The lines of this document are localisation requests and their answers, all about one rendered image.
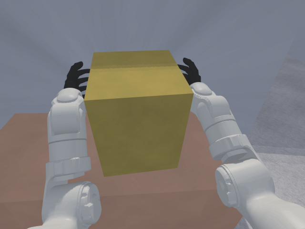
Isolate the robot right forearm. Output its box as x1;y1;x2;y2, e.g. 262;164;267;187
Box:
190;82;275;190

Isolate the right robot hand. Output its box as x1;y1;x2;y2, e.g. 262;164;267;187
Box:
178;58;201;85

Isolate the robot left forearm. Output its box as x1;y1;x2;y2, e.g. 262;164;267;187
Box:
41;88;91;220

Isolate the right robot upper arm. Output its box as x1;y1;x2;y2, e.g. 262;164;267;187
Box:
215;157;305;229

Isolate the left robot upper arm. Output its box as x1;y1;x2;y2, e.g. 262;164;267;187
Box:
28;181;102;229

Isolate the carton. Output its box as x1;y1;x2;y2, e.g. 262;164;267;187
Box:
84;50;194;177

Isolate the left robot hand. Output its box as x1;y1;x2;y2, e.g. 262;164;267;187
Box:
64;62;90;99

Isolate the pedestal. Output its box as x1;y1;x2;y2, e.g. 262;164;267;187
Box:
0;112;243;229

